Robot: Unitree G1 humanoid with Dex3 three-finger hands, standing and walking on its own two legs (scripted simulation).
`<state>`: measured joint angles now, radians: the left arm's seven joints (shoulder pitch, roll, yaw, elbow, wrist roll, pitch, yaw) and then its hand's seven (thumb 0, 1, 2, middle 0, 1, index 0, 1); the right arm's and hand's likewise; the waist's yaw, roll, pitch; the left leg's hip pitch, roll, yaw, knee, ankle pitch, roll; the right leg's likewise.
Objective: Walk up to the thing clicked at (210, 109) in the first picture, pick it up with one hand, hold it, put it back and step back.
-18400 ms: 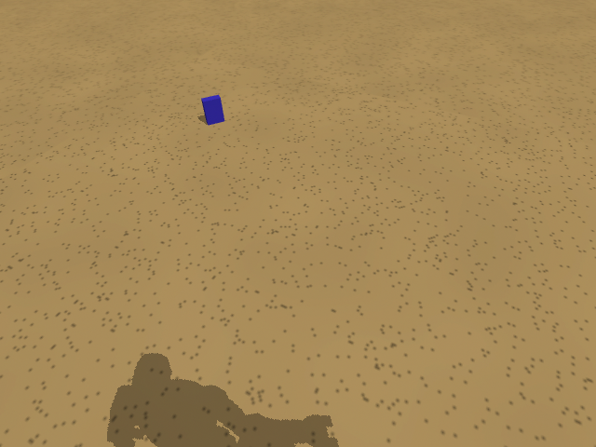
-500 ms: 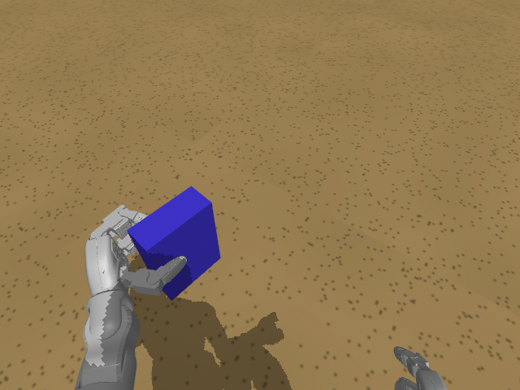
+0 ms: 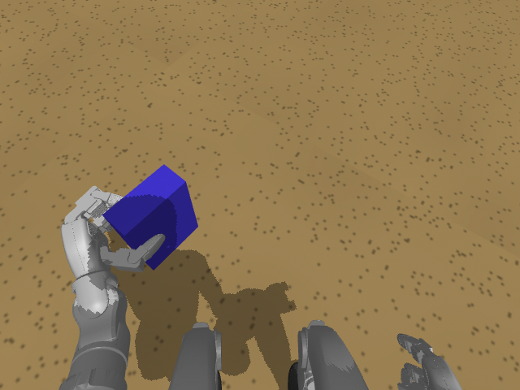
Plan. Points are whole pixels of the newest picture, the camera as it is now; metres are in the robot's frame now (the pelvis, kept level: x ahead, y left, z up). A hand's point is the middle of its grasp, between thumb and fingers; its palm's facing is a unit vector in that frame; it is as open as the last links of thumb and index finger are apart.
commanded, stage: crouch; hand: left
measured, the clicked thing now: (158, 221) +0.38 +0.18 -0.03
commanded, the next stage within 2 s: lower in 1.42 s
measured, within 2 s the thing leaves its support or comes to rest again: neither
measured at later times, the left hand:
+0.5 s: hand (143, 257) +0.39 +0.26 -0.24, palm faces +0.41 -0.91 +0.00, open 9.0 cm
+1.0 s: hand (146, 263) +0.41 +0.28 -0.36, palm faces +0.41 -0.91 -0.01, open 9.0 cm
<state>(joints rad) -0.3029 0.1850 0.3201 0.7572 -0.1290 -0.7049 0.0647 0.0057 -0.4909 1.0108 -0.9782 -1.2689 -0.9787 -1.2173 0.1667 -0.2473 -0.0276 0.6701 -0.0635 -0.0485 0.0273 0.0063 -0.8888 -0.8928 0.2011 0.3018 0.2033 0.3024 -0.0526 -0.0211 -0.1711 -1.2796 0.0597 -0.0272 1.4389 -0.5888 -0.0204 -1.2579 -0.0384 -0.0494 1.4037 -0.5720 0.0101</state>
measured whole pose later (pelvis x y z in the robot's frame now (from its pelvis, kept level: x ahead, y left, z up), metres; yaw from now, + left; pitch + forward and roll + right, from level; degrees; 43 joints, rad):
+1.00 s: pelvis -0.06 +0.01 -0.29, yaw -7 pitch +27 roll -8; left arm -0.71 0.58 0.67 1.19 -0.07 -0.79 -0.05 0.00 -0.55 1.06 -0.99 -1.32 -0.99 -1.29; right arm 0.05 -0.29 0.15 0.72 -0.17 0.04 0.09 0.00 -0.88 -0.89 0.20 0.30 0.20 0.30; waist -0.17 -0.08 0.03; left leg -2.24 0.05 -0.17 2.44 -0.67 -0.01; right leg -2.18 -0.02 -0.09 2.32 -0.62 0.03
